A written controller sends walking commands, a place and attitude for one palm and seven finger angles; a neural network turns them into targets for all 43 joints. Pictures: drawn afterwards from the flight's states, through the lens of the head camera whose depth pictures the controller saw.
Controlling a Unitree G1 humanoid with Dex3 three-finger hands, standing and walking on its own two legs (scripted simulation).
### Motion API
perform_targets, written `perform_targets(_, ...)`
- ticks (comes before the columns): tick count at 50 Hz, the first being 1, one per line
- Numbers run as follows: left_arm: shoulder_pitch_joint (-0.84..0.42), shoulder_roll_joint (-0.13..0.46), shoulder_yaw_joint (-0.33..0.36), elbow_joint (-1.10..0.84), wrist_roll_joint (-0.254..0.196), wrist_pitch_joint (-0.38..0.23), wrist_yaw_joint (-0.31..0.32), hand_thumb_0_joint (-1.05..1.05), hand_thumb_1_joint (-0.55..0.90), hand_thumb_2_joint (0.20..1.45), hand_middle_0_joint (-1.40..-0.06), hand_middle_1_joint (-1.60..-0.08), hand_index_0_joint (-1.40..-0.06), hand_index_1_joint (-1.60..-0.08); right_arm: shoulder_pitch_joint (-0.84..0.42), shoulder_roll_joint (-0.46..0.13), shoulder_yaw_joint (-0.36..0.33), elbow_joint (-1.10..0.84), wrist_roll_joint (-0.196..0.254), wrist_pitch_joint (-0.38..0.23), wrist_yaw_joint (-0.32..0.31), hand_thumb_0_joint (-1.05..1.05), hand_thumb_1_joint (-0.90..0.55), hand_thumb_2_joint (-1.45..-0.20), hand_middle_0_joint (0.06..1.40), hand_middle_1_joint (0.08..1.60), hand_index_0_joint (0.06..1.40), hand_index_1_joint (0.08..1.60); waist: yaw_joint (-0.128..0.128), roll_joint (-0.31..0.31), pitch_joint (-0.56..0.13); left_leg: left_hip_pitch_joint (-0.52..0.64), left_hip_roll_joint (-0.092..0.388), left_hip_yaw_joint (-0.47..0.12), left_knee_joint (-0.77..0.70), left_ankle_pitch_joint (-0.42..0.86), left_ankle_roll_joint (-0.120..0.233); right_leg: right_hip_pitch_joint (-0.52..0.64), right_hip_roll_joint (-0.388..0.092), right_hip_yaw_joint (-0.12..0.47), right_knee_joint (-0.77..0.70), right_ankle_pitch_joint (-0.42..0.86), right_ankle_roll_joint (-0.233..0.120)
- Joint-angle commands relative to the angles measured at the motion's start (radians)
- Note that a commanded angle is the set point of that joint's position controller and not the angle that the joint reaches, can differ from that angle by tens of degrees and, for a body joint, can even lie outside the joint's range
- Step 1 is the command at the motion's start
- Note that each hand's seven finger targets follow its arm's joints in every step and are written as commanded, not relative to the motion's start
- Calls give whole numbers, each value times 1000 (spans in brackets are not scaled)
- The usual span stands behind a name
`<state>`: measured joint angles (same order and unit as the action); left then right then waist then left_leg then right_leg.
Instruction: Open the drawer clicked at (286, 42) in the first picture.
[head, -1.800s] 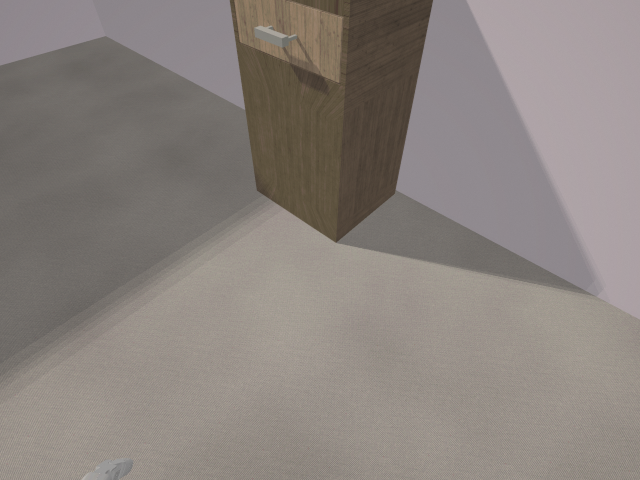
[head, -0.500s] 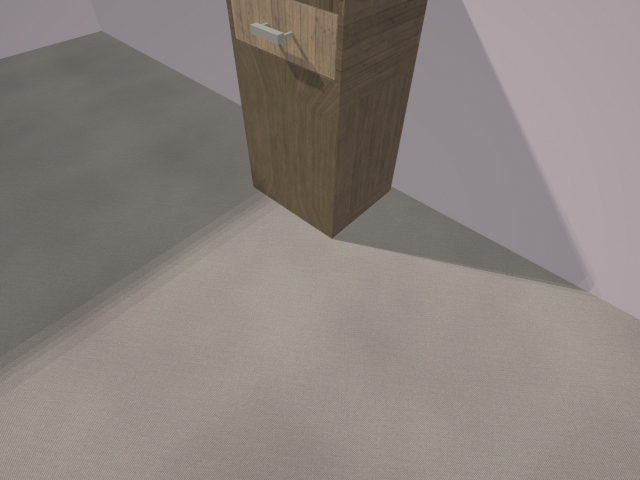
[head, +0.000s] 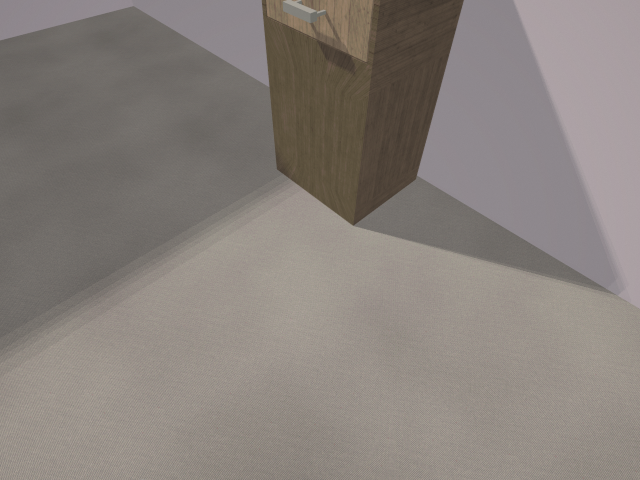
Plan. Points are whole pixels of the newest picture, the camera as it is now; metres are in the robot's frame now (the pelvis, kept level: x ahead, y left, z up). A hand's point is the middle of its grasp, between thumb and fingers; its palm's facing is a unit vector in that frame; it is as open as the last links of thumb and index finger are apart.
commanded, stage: walk to a spot facing it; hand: left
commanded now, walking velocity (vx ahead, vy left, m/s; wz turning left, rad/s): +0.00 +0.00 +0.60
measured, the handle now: (305, 9) +1.36 +0.10 +0.03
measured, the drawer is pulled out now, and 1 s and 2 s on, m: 0.00 0.00 0.00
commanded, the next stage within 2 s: none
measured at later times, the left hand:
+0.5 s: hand out of the picture +0.02 +0.27 -0.16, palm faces +0.25 -0.94 -0.21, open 7.4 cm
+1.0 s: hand out of the picture +0.05 +0.20 -0.14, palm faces +0.58 -0.78 -0.25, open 7.3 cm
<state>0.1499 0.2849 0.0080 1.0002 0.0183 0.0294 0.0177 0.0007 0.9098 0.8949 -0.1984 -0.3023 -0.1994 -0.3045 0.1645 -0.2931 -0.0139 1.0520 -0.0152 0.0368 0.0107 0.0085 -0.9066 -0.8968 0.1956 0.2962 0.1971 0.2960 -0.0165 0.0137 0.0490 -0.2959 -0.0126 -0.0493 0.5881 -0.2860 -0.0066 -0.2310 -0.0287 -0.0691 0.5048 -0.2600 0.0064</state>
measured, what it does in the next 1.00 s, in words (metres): walks ahead, turning left: right foot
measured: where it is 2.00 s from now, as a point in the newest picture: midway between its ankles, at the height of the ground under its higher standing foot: (195, 390)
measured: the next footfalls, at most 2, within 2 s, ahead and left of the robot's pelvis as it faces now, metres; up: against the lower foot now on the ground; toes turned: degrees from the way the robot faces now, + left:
right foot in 0.76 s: +0.17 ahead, -0.06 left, +0.00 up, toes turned +25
left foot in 1.26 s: +0.28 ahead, +0.27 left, +0.00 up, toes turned +48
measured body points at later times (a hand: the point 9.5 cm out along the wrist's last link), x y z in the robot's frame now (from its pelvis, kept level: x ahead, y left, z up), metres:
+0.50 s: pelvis +0.01 +0.05 +0.01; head +0.02 +0.08 +0.46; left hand +0.00 +0.32 -0.14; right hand +0.07 -0.19 -0.12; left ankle +0.01 +0.11 -0.74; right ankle +0.03 -0.12 -0.67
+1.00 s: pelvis +0.15 +0.04 +0.01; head +0.18 +0.03 +0.46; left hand +0.02 +0.24 -0.12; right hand +0.35 -0.15 -0.14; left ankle +0.10 +0.20 -0.63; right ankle +0.14 -0.07 -0.74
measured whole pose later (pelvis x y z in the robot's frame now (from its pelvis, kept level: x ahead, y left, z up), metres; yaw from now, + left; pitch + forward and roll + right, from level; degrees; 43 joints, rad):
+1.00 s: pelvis +0.15 +0.04 +0.01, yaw +35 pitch +1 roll +2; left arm 0.38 0.17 0.03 0.98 0.03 -0.07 0.01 0.00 0.91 0.90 -0.20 -0.30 -0.20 -0.30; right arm 0.23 -0.28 -0.09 0.97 -0.03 0.01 0.05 0.01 -0.91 -0.90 0.19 0.30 0.19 0.30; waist -0.01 0.03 0.01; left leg -0.66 0.05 -0.01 1.16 -0.16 -0.01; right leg -0.03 -0.05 -0.17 0.32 -0.30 -0.02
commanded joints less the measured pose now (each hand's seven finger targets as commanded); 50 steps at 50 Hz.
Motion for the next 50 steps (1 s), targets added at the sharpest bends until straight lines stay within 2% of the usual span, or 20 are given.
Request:
perform_targets(1, 35, 207, 66, -86, 14, -15, 25, 0, 900, 900, -200, -300, -200, -300, -2, -102, -49, -109, 7, 0, -8, 0, -900, -900, 200, 300, 200, 300, 35, -214, -52, -124, 43, 41, 353, -238, -13, 51, -368, 201, -163, 345, -200)
perform_targets(3, 4, 199, 70, -110, 15, -17, 22, 0, 900, 900, -200, -300, -200, -300, 34, -69, -48, -112, 14, -6, 1, 0, -900, -900, 200, 300, 200, 300, 7, -188, -61, -82, 60, 73, 213, -200, -23, 67, -333, 98, -75, 445, -163)
perform_targets(5, 2, 189, 74, -119, 7, -12, 18, 0, 900, 900, -200, -300, -200, -300, 98, -61, -52, -107, 12, -12, 6, 0, -900, -900, 200, 300, 200, 300, -20, -135, -86, 50, 49, 106, 3, 0, -21, 9, -299, 17, 49, 361, -90)
perform_targets(6, 20, 157, 70, -127, -1, -4, 16, 0, 900, 900, -200, -300, -200, -300, 152, -89, -57, -99, 5, -20, 5, 0, -900, -900, 200, 300, 200, 300, -43, -13, -111, 169, 83, 21, -136, 137, -2, -98, -241, -32, 202, 196, -31)
perform_targets(7, 28, 78, 58, -157, -10, 6, 8, 0, 900, 900, -200, -300, -200, -300, 180, -185, -83, -107, -2, -27, 0, 0, -900, -900, 200, 300, 200, 300, -47, 319, -72, 190, 314, -352, -278, 339, 98, -326, -76, -80, 431, -302, 63)
perform_targets(8, -12, 76, 54, -177, -1, 15, 12, 0, 900, 900, -200, -300, -200, -300, 208, -223, -93, -101, -2, -26, -9, 0, -900, -900, 200, 300, 200, 300, -58, 284, -82, 145, 404, -461, -322, 392, 183, -345, -42, 34, 580, -389, 54)
perform_targets(9, -7, 84, 63, -168, 1, 20, 9, 0, 900, 900, -200, -300, -200, -300, 174, -201, -90, -107, -1, -22, -15, 0, -900, -900, 200, 300, 200, 300, -37, 169, -76, 92, 375, -400, -338, 193, 191, -326, -73, 87, 632, -301, 36)
perform_targets(11, -1, 80, 74, -135, 5, 14, -2, 0, 900, 900, -200, -300, -200, -300, 106, -145, -76, -133, -6, -26, -23, 0, -900, -900, 200, 300, 200, 300, -13, 109, -61, 55, 285, -377, -361, -118, 144, -354, -80, 107, 671, -164, 42)
perform_targets(13, 40, 65, 76, -112, 10, 4, -15, 0, 900, 900, -200, -300, -200, -300, 95, -119, -69, -140, -6, -40, -25, 0, -900, -900, 200, 300, 200, 300, 0, 88, -62, 70, 225, -320, -378, -208, 127, -359, -70, 88, 652, -81, 51)
perform_targets(30, -48, 29, 74, -184, 8, -49, -33, 0, 900, 900, -200, -300, -200, -300, 231, -111, -93, -112, -10, -67, -24, 0, -900, -900, 200, 300, 200, 300, -43, 113, -51, 180, 172, -500, -356, -162, 224, -341, -8, 79, 250, -124, 63)
perform_targets(33, -5, 26, 74, -183, 5, -54, -30, 0, 900, 900, -200, -300, -200, -300, 183, -117, -94, -123, -12, -64, -22, 0, -900, -900, 200, 300, 200, 300, -11, 127, -51, 72, 145, -486, -314, -116, 214, -180, 21, 68, 154, -108, 54)
perform_targets(35, 100, 37, 82, -155, 5, -63, -29, 0, 900, 900, -200, -300, -200, -300, 122, -111, -94, -138, -8, -60, -19, 0, -900, -900, 200, 300, 200, 300, 52, 97, -58, -106, 96, -427, -215, -136, 176, 77, 43, 52, 12, -32, 48)
perform_targets(36, 170, 67, 92, -135, 7, -74, -23, 0, 900, 900, -200, -300, -200, -300, 99, -85, -90, -145, -4, -63, -14, 0, -900, -900, 200, 300, 200, 300, 90, 15, -65, -259, 47, -356, -110, -193, 133, 271, -8, 99, -109, -27, 33)
perform_targets(37, 241, 163, 108, -124, 18, -86, -8, 0, 900, 900, -200, -300, -200, -300, 131, -15, -74, -157, 6, -69, -10, 0, -900, -900, 200, 300, 200, 300, 114, -224, -126, -471, -35, -169, 169, -258, 65, 492, -273, 381, -242, -280, -36)
perform_targets(38, 292, 203, 110, -120, 8, -82, -2, 0, 900, 900, -200, -300, -200, -300, 99, -19, -74, -195, -8, -79, -8, 0, -900, -900, 200, 300, 200, 300, 124, -313, -101, -562, -80, -52, 394, -268, 26, 425, -471, 683, -370, -450, -114)
perform_targets(39, 241, 182, 105, -128, 1, -79, -1, 0, 900, 900, -200, -300, -200, -300, 79, -59, -90, -197, -22, -76, -1, 0, -900, -900, 200, 300, 200, 300, 86, -185, -23, -540, -13, -75, 481, -203, 26, 286, -465, 610, -396, -498, -123)
perform_targets(40, 185, 148, 102, -139, 2, -87, 1, 0, 900, 900, -200, -300, -200, -300, 101, -56, -94, -184, -20, -70, 8, 0, -900, -900, 200, 300, 200, 300, 49, -142, 6, -504, 25, -53, 517, -134, 25, 207, -440, 553, -408, -520, -114)
perform_targets(43, 148, 34, 61, -117, 2, -111, -8, 0, 900, 900, -200, -300, -200, -300, 104, -10, -81, -137, -23, -45, 34, 0, -900, -900, 200, 300, 200, 300, 3, -143, 94, -424, 72, -1, 598, 54, 3, 48, -291, 228, -391, -206, -57)
perform_targets(46, 248, 1, 48, -71, 3, -122, -8, 0, 900, 900, -200, -300, -200, -300, 75, 27, -72, -137, -14, -39, 42, 0, -900, -900, 200, 300, 200, 300, 14, -149, 76, -451, 60, 46, 610, 141, -5, 135, -224, 44, -333, 154, -31)
perform_targets(50, 347, -14, 41, -23, 10, -131, 5, 0, 900, 900, -200, -300, -200, -300, -36, 40, -60, -173, -12, -34, 45, 0, -900, -900, 200, 300, 200, 300, 39, -158, 71, -497, 72, 83, 556, 166, -4, 227, -229, -30, -286, 482, -35)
